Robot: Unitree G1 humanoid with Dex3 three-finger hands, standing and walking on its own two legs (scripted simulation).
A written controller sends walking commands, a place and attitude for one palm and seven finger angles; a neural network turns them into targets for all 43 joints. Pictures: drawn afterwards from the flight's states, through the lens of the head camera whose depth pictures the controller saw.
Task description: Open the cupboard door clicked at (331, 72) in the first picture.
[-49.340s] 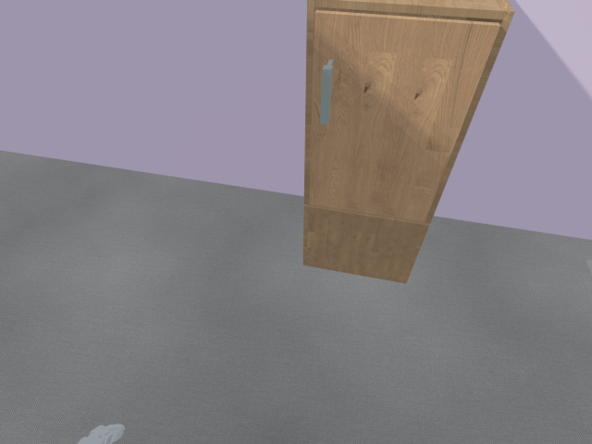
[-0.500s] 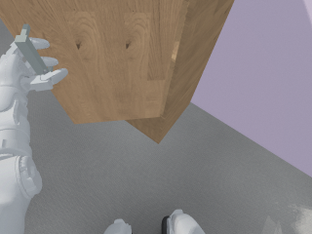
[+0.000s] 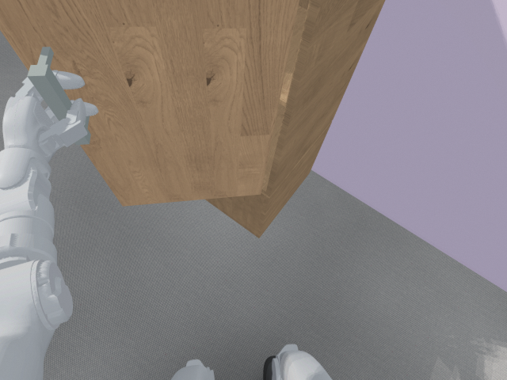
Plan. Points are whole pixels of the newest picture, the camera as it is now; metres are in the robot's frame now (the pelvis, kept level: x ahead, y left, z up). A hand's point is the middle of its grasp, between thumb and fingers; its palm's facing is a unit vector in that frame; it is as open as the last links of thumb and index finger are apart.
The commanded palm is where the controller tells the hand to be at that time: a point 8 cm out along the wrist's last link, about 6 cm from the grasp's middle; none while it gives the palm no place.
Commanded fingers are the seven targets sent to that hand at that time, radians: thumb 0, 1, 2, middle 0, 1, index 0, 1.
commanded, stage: pull the door open along its arc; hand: left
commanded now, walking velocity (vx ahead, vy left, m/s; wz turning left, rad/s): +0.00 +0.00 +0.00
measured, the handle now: (66, 99) +0.53 +0.27 +0.09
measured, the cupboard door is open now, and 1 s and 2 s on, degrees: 44 86 83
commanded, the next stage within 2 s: open thumb and fingers to let go in 0.82 s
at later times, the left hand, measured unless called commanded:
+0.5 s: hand (108, 212) +0.33 +0.17 +0.09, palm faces +0.17 -0.98 +0.07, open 6.1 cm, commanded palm +0.27 +0.24 +0.09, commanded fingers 0.00 0.90 0.90 -0.40 -1.35 -0.40 -1.35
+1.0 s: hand (173, 255) +0.28 +0.09 +0.09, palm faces +0.50 -0.87 -0.01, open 6.1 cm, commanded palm +0.22 +0.14 +0.09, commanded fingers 0.00 0.55 0.75 -0.38 -1.31 -0.38 -1.31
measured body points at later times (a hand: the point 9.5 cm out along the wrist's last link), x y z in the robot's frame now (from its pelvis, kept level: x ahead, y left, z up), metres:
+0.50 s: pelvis +0.01 +0.00 +0.02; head +0.05 -0.01 +0.46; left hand +0.32 +0.22 +0.09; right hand +0.16 -0.24 -0.08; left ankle -0.03 +0.09 -0.69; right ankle +0.02 -0.12 -0.69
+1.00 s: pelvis +0.01 -0.05 +0.02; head +0.03 -0.07 +0.47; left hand +0.24 +0.13 +0.10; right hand +0.19 -0.26 -0.09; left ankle -0.03 +0.09 -0.69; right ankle +0.02 -0.12 -0.69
